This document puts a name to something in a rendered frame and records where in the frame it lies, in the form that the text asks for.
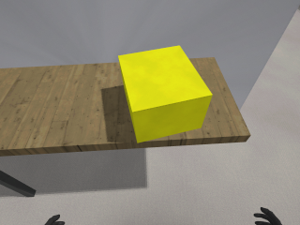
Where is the table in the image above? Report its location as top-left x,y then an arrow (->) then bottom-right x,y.
0,57 -> 251,198

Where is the left robot hand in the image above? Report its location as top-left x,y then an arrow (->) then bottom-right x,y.
45,215 -> 66,225

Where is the carton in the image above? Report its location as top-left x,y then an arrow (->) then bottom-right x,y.
118,45 -> 213,143

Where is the right robot hand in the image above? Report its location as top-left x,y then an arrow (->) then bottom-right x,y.
253,207 -> 282,225

